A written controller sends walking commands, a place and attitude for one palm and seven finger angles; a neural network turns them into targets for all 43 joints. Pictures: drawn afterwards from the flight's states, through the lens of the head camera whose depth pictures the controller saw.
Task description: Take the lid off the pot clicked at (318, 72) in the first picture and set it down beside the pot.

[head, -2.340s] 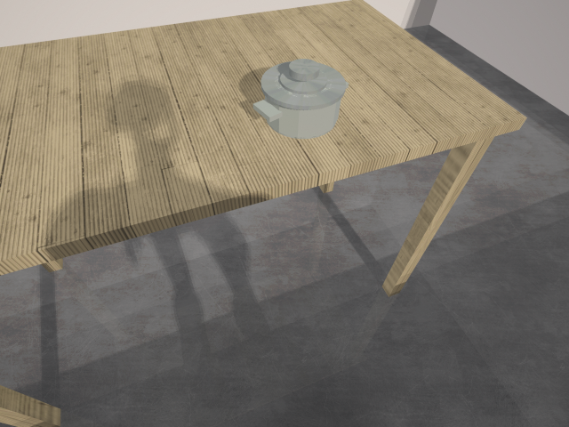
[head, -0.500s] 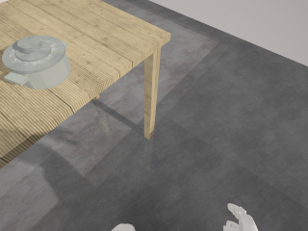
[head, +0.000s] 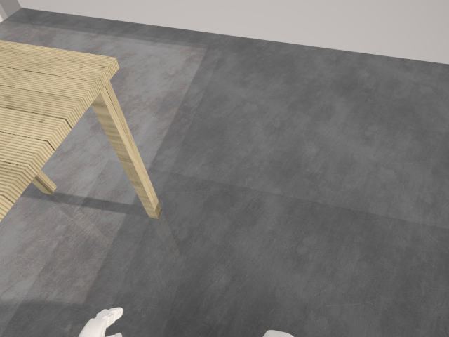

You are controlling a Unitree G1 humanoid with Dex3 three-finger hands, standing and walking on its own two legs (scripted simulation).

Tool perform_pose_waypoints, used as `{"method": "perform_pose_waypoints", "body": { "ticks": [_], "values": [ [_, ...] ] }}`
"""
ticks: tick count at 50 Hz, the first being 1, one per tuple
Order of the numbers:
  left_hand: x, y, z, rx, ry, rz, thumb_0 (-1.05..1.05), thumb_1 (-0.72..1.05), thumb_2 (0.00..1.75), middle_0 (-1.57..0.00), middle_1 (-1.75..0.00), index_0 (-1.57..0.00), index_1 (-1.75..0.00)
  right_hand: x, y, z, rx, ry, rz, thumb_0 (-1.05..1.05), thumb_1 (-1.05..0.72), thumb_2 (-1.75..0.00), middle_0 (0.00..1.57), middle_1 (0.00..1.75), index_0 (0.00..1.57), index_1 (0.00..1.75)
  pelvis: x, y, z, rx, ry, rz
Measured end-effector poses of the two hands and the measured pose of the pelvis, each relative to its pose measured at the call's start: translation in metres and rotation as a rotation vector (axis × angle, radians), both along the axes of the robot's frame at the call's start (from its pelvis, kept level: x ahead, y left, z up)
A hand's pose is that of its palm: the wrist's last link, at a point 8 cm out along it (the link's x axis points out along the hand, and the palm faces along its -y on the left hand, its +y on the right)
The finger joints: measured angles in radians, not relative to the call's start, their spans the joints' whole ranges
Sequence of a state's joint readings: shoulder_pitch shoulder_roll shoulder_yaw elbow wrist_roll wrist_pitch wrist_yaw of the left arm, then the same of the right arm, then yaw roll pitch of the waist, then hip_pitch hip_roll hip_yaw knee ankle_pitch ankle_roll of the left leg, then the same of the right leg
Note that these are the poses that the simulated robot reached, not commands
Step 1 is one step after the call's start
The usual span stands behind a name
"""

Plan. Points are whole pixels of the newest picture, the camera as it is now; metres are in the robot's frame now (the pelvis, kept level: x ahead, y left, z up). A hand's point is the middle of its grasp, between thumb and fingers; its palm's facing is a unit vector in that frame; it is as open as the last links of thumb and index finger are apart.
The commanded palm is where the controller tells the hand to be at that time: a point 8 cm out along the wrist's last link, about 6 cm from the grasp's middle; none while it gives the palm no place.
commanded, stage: walk to a spot facing it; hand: left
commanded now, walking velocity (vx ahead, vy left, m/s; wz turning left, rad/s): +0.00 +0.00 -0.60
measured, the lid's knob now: out of the picture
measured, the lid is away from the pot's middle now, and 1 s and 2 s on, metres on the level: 0.00 0.00 0.00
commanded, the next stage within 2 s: turn to face it in 1.82 s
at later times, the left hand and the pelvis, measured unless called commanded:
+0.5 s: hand out of the picture +0.13 +0.18 -0.18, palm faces -0.18 -0.97 -0.18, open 7.4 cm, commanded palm none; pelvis +0.05 +0.00 +0.00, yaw -17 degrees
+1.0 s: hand (230, 223) +0.38 -0.01 -0.17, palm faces -0.64 -0.76 -0.12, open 7.4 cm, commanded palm none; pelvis +0.18 -0.06 +0.00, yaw -36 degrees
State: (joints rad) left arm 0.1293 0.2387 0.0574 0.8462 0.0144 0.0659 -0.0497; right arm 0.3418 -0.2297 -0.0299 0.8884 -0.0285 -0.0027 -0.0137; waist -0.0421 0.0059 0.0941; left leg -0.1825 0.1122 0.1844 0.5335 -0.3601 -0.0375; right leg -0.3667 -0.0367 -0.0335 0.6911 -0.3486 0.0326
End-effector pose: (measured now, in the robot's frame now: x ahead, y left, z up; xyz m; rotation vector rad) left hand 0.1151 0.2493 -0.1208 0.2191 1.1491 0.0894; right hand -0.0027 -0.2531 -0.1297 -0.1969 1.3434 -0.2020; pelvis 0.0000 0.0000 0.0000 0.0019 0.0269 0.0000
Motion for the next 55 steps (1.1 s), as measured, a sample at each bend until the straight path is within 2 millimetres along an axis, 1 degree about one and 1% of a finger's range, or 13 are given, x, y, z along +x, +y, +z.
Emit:
{"method": "perform_pose_waypoints", "body": {
  "ticks": [2, 5, 13, 20, 25, 27, 31, 37, 41, 44, 47, 51, 55],
  "values": [
    [0.017, -0.015, -0.002, 0.019, -0.040, -0.041, 0.01, 0.91, 0.89, -0.19, -0.30, -0.19, -0.30, -0.010, -0.015, -0.013, 0.006, 0.022, -0.039, 0.01, -0.90, -0.90, 0.20, 0.30, 0.20, 0.30, 0.004, -0.011, -0.009, 0.003, 0.004, -0.023],
    [0.027, -0.032, 0.003, 0.033, -0.058, -0.059, 0.01, 0.91, 0.89, -0.20, -0.30, -0.20, -0.30, -0.013, -0.031, -0.017, -0.002, 0.051, -0.080, 0.01, -0.91, -0.90, 0.20, 0.30, 0.20, 0.30, 0.005, -0.020, -0.007, -0.006, -0.005, -0.049],
    [0.015, -0.052, 0.002, 0.024, 0.017, -0.091, 0.01, 0.91, 0.89, -0.20, -0.30, -0.20, -0.30, 0.035, -0.046, 0.003, -0.016, -0.103, -0.135, 0.01, -0.91, -0.90, 0.20, 0.30, 0.20, 0.30, 0.013, -0.032, 0.004, 0.011, -0.021, -0.153],
    [0.006, -0.041, -0.009, -0.002, 0.084, -0.112, 0.01, 0.91, 0.89, -0.20, -0.30, -0.20, -0.30, 0.082, -0.034, 0.019, -0.033, -0.249, -0.147, 0.01, -0.91, -0.90, 0.20, 0.30, 0.20, 0.30, 0.025, -0.020, 0.004, -0.004, -0.023, -0.234],
    [0.015, -0.019, -0.026, -0.024, 0.109, -0.125, 0.01, 0.91, 0.89, -0.20, -0.30, -0.20, -0.30, 0.105, -0.015, 0.028, -0.070, -0.333, -0.153, 0.01, -0.91, -0.90, 0.20, 0.30, 0.20, 0.30, 0.045, -0.002, -0.005, -0.025, -0.009, -0.292],
    [0.026, -0.013, -0.031, -0.025, 0.129, -0.149, 0.01, 0.91, 0.89, -0.20, -0.30, -0.20, -0.30, 0.101, -0.008, 0.031, -0.084, -0.340, -0.172, 0.01, -0.91, -0.90, 0.20, 0.30, 0.20, 0.30, 0.052, 0.003, -0.005, -0.026, -0.017, -0.320],
    [0.061, -0.011, -0.024, -0.038, 0.128, -0.221, 0.01, 0.91, 0.89, -0.20, -0.30, -0.20, -0.30, 0.074, 0.009, 0.038, -0.083, -0.269, -0.244, 0.01, -0.91, -0.90, 0.20, 0.30, 0.20, 0.30, 0.070, 0.005, 0.007, -0.038, -0.023, -0.374],
    [0.125, -0.031, -0.016, -0.046, 0.110, -0.318, 0.01, 0.91, 0.89, -0.19, -0.30, -0.19, -0.30, 0.023, 0.033, 0.034, -0.057, -0.110, -0.405, 0.01, -0.91, -0.90, 0.20, 0.30, 0.20, 0.30, 0.102, 0.000, 0.014, -0.044, -0.013, -0.458],
    [0.169, -0.062, -0.017, -0.045, 0.119, -0.406, 0.01, 0.91, 0.89, -0.19, -0.30, -0.19, -0.30, -0.009, 0.051, 0.027, -0.027, -0.005, -0.525, 0.01, -0.91, -0.90, 0.20, 0.30, 0.20, 0.30, 0.124, -0.010, 0.012, -0.037, -0.008, -0.518],
    [0.208, -0.099, -0.019, -0.055, 0.112, -0.485, 0.01, 0.91, 0.89, -0.19, -0.30, -0.19, -0.30, -0.029, 0.066, 0.023, 0.007, 0.080, -0.607, 0.01, -0.91, -0.90, 0.20, 0.30, 0.20, 0.30, 0.141, -0.024, 0.008, -0.034, -0.006, -0.556],
    [0.250, -0.149, -0.021, -0.076, 0.083, -0.571, 0.01, 0.91, 0.90, -0.19, -0.30, -0.19, -0.30, -0.043, 0.081, 0.020, 0.051, 0.168, -0.683, 0.01, -0.91, -0.90, 0.20, 0.30, 0.20, 0.30, 0.158, -0.041, 0.003, -0.030, -0.003, -0.591],
    [0.310, -0.230, -0.023, -0.112, 0.003, -0.688, 0.01, 0.91, 0.89, -0.19, -0.30, -0.19, -0.30, -0.050, 0.093, 0.014, 0.124, 0.277, -0.774, 0.01, -0.91, -0.90, 0.20, 0.30, 0.20, 0.30, 0.184, -0.073, -0.008, -0.028, 0.004, -0.632],
    [0.356, -0.298, -0.028, -0.142, -0.123, -0.741, 0.01, 0.91, 0.89, -0.19, -0.30, -0.19, -0.30, -0.039, 0.076, -0.003, 0.185, 0.324, -0.844, 0.01, -0.91, -0.90, 0.20, 0.30, 0.20, 0.30, 0.209, -0.116, -0.027, -0.013, -0.015, -0.672]
  ]
}}
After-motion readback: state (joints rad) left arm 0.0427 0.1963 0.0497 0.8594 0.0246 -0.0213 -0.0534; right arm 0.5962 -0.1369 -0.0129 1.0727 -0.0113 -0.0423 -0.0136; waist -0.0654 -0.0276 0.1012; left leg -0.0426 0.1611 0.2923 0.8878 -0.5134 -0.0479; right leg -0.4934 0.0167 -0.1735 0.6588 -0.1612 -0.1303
